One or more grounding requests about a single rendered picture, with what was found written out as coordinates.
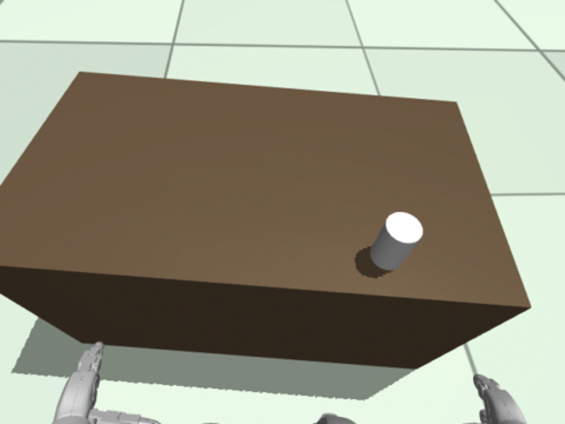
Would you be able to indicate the left robot hand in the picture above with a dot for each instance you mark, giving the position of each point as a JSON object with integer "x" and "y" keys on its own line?
{"x": 80, "y": 392}

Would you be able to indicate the can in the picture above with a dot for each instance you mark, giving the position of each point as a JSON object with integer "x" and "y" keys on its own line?
{"x": 399, "y": 234}

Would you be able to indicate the right robot hand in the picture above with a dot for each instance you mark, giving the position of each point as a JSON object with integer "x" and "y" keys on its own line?
{"x": 499, "y": 405}

